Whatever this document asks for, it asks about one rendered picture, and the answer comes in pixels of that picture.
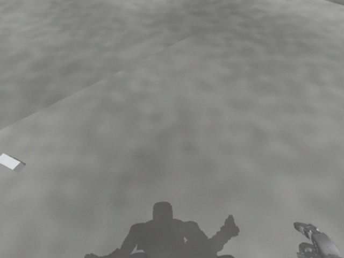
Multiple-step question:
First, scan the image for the right robot hand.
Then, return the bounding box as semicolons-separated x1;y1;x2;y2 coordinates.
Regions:
293;222;344;258

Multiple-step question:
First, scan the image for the carton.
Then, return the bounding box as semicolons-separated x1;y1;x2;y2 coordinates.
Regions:
0;153;25;173

